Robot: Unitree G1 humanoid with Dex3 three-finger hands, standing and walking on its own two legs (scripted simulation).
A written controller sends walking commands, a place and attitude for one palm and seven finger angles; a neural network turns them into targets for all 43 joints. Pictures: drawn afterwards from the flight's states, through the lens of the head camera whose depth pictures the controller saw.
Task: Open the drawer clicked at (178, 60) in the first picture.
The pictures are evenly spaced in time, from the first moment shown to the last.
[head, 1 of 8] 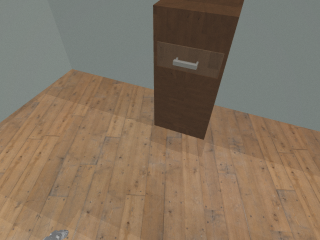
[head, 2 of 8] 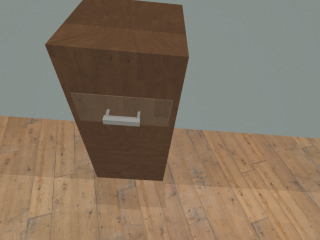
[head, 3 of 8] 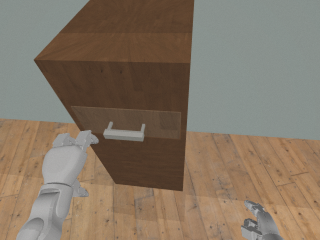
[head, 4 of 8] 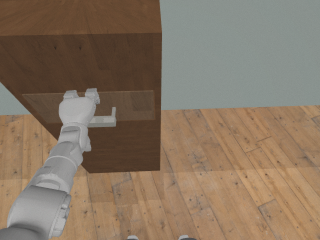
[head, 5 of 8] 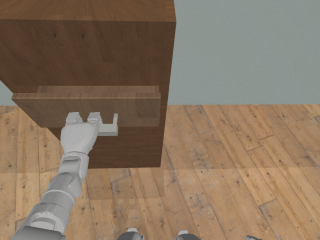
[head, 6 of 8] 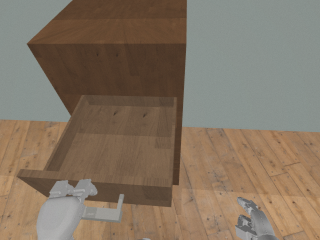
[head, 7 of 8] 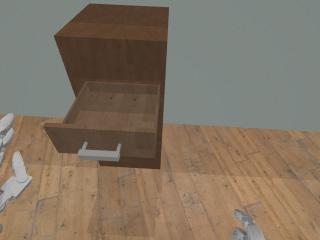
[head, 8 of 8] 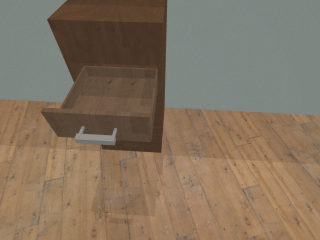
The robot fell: no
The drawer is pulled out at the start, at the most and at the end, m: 0.00 0.30 0.30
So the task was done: yes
